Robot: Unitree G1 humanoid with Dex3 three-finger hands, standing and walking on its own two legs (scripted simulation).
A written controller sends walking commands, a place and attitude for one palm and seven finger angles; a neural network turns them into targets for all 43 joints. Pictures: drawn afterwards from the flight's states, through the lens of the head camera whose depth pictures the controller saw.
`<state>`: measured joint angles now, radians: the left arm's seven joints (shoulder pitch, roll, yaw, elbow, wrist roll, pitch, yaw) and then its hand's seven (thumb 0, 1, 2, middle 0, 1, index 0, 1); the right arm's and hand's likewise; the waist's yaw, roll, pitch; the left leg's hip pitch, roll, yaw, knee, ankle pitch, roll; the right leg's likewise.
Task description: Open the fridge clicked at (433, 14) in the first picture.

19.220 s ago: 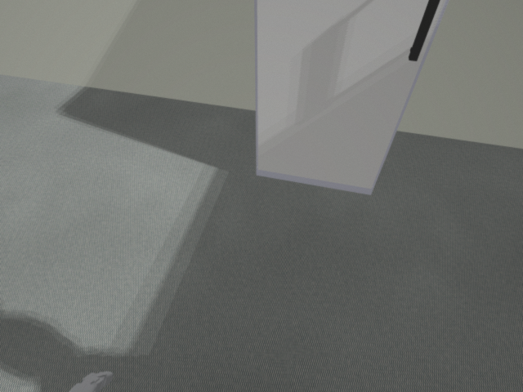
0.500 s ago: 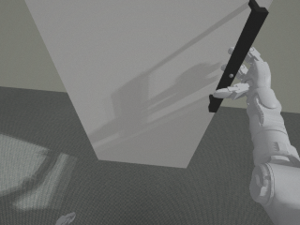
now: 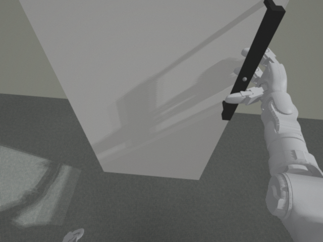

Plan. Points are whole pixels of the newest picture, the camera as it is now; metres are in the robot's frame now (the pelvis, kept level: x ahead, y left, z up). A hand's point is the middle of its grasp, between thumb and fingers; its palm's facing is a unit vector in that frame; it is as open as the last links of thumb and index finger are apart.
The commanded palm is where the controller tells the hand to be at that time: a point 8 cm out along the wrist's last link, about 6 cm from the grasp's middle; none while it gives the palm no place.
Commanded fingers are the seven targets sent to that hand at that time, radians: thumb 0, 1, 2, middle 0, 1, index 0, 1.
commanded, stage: grip the handle and tug to test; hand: right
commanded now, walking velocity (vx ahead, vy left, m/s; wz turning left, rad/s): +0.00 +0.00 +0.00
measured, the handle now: (243, 70) +0.51 -0.14 +0.16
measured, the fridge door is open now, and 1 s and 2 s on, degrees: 0 0 4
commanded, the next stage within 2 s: move the hooked fingers beside the handle in 1.42 s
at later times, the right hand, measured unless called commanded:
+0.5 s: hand (245, 80) +0.47 -0.13 +0.17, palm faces -0.02 +1.00 -0.02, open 8.8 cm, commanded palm +0.45 -0.18 +0.17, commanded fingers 0.00 -0.67 -0.80 0.43 1.37 0.43 1.37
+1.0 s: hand (236, 78) +0.47 -0.11 +0.17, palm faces -0.04 +1.00 +0.00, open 5.3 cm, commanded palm +0.45 -0.18 +0.17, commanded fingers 0.00 -0.90 -0.90 0.45 1.40 0.45 1.40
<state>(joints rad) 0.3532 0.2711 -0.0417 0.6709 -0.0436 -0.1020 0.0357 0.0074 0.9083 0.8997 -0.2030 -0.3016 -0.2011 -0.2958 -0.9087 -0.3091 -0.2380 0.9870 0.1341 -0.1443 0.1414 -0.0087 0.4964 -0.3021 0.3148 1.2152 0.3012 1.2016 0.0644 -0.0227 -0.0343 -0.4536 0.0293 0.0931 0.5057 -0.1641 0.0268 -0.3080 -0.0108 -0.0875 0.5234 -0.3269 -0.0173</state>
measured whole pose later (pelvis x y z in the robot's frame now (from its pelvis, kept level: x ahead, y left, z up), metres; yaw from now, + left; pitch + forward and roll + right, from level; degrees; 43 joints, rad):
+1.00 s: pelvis +0.00 +0.01 +0.00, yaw +1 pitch +6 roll -1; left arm 0.34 0.27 -0.05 0.65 -0.04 -0.08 0.04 0.01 0.91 0.90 -0.20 -0.30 -0.20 -0.30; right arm -0.90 -0.31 -0.28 1.00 0.11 -0.15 0.13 0.01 -0.71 -0.85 0.45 1.40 0.45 1.40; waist 0.09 -0.02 -0.02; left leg -0.44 0.01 0.08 0.49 -0.15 0.03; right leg -0.29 -0.02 -0.10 0.51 -0.32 -0.01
